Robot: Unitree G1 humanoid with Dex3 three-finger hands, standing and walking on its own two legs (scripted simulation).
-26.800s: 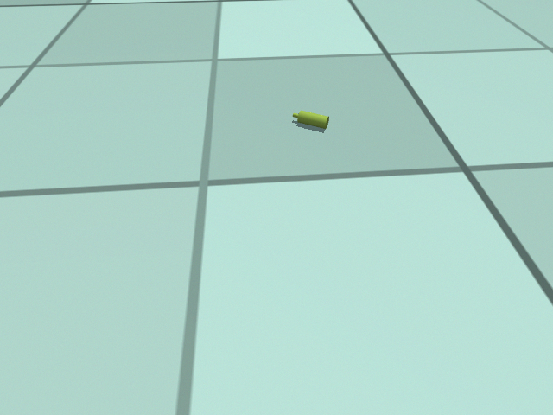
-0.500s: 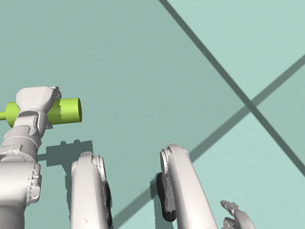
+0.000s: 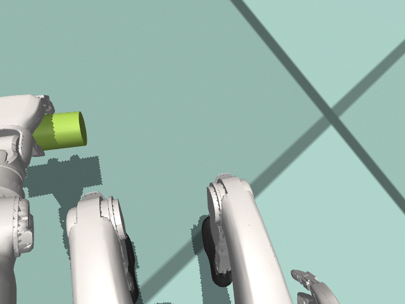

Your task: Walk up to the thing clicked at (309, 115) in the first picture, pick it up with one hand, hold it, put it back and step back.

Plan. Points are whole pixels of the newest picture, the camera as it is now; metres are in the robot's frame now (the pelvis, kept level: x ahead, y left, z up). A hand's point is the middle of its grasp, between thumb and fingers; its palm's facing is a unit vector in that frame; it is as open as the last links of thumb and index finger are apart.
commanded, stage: crouch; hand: left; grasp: from above
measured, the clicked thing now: (24, 134) +0.46 +0.32 -0.20
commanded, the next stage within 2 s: lower in 0.32 s
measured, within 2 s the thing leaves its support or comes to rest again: neither
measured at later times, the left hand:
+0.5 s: hand (36, 133) +0.47 +0.29 -0.21, palm faces -0.46 -0.05 -0.89, open 10.3 cm
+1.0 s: hand (47, 137) +0.47 +0.29 -0.27, palm faces -0.46 -0.07 -0.88, open 10.2 cm
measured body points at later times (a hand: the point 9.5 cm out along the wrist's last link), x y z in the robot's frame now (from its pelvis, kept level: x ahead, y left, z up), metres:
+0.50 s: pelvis -0.01 +0.00 -0.04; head +0.24 +0.07 +0.33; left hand +0.49 +0.29 -0.16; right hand +0.03 -0.28 -0.14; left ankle +0.08 +0.14 -0.35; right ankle +0.09 -0.14 -0.35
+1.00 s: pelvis +0.00 +0.00 -0.07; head +0.27 +0.07 +0.28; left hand +0.49 +0.29 -0.22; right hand +0.04 -0.28 -0.16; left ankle +0.08 +0.14 -0.35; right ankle +0.09 -0.14 -0.35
